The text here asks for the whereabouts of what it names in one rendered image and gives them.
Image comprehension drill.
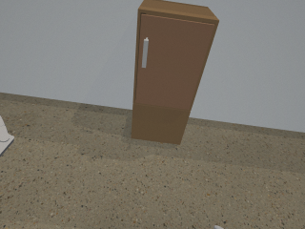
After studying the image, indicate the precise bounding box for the handle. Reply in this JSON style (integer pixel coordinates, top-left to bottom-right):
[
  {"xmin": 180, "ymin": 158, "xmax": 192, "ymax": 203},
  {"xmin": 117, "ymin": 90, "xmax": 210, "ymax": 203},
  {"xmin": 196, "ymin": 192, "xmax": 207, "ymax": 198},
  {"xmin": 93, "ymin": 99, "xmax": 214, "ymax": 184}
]
[{"xmin": 142, "ymin": 37, "xmax": 149, "ymax": 68}]

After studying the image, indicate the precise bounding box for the cupboard door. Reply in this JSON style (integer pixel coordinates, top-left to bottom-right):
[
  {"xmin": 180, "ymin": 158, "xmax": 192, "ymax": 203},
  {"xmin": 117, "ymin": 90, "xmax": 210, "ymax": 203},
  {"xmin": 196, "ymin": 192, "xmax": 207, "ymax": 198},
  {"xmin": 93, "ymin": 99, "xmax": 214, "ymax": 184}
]
[{"xmin": 135, "ymin": 14, "xmax": 215, "ymax": 110}]

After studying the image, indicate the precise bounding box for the robot left hand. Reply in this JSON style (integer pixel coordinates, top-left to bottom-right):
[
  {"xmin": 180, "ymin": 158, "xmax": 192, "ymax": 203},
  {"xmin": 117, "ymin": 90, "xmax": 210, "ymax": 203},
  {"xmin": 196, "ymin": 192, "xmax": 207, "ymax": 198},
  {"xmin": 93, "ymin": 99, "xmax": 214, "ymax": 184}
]
[{"xmin": 0, "ymin": 115, "xmax": 14, "ymax": 156}]

